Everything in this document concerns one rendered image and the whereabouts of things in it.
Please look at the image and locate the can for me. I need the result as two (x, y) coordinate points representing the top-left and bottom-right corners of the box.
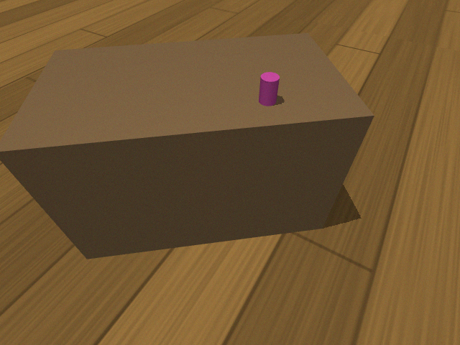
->
(259, 72), (280, 106)

